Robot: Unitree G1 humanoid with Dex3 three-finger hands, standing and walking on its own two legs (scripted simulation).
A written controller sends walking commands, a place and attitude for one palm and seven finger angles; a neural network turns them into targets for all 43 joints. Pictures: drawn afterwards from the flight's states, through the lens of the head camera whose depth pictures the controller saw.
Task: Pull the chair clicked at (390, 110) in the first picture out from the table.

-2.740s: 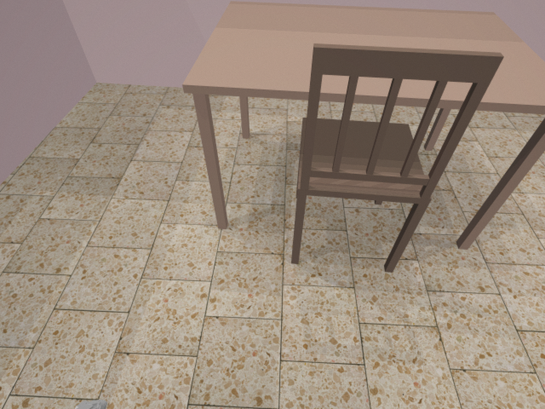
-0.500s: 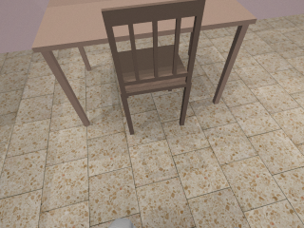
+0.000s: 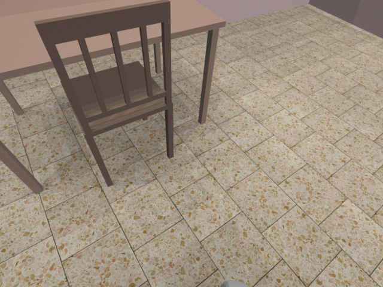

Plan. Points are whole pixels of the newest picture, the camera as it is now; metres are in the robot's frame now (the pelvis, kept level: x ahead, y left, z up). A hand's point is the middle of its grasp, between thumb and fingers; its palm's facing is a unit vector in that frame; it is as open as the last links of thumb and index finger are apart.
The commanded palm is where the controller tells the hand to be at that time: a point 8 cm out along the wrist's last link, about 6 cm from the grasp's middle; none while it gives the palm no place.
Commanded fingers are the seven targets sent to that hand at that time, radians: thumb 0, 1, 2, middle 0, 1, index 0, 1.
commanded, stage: walk to a spot facing it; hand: left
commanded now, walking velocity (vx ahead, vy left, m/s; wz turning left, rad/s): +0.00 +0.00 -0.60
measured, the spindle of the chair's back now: (121, 71) +0.83 +0.33 -0.06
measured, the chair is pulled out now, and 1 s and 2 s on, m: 0.00 0.00 0.00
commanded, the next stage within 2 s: turn to face it in 1.48 s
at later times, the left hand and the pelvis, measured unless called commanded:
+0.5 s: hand (123, 286) +0.15 +0.17 -0.18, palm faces -0.24 -0.95 -0.18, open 7.4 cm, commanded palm none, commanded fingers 0.00 0.90 0.90 -0.20 -0.30 -0.20 -0.30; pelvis +0.02 +0.00 -0.01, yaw -17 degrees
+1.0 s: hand (202, 214) +0.34 -0.02 -0.19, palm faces -0.63 -0.77 -0.10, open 7.4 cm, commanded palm none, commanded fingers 0.00 0.90 0.90 -0.20 -0.30 -0.20 -0.30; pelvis +0.15 -0.08 -0.02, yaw -36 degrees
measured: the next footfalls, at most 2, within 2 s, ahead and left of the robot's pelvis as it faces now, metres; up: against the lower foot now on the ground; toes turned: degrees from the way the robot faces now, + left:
right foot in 0.10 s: +0.05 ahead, -0.15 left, +0.00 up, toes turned -8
left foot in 0.50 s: +0.09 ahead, +0.09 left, +0.00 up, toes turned -14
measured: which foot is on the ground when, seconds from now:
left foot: down 0.00-0.10, up 0.12-0.48, down 0.50-1.00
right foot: up 0.00-0.08, down 0.10-0.50, up 0.52-1.00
